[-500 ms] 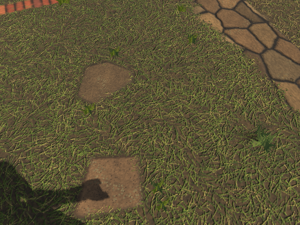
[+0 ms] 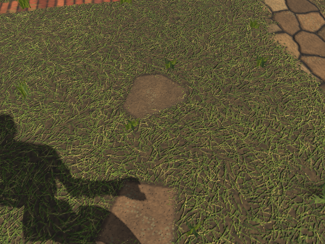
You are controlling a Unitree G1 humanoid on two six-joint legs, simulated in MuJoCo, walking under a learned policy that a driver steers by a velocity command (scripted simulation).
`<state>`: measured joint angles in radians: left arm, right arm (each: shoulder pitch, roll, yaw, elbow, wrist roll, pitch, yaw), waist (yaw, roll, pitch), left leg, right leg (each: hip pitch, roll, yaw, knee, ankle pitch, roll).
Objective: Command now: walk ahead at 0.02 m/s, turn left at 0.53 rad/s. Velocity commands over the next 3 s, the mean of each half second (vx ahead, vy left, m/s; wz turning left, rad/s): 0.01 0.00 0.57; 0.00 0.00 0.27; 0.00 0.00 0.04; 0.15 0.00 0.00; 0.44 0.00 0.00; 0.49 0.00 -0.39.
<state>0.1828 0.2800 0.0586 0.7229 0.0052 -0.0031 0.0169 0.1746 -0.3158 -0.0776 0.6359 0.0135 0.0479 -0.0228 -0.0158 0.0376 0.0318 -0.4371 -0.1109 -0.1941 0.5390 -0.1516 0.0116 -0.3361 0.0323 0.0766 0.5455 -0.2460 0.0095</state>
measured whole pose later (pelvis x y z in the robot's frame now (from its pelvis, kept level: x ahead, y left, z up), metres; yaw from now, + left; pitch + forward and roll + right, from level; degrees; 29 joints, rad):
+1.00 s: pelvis +0.01 +0.01 +0.01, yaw +25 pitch -1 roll +0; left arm 0.18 0.24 0.03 0.73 0.02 -0.02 0.00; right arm 0.19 -0.25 -0.03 0.71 -0.02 0.03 -0.01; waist -0.01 0.03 0.02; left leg -0.24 -0.06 -0.11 0.53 -0.27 0.01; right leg -0.23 0.00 0.01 0.52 -0.28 0.00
